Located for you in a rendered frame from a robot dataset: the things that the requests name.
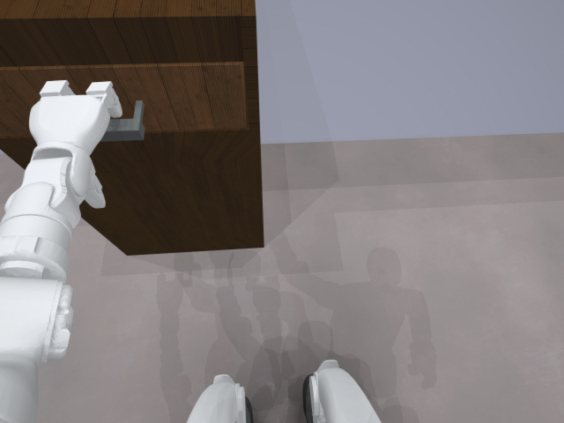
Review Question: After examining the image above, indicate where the robot left forearm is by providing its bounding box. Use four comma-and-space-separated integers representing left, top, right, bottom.
0, 142, 92, 284

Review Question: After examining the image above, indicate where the handle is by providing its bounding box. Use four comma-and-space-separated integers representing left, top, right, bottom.
100, 100, 145, 142

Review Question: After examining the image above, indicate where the robot left thigh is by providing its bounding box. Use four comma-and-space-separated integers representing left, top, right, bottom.
187, 382, 246, 423

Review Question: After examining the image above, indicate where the right robot shin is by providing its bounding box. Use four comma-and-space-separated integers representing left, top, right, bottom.
312, 360, 339, 423

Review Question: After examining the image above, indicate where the drawer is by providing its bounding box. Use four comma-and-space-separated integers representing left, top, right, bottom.
0, 62, 246, 137

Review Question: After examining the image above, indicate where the left robot upper arm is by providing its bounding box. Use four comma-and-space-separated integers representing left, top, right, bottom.
0, 277, 74, 423

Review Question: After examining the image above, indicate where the robot left hand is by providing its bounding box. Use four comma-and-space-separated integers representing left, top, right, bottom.
29, 80, 122, 209

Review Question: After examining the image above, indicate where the cabinet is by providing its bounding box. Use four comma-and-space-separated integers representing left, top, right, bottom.
0, 0, 264, 256

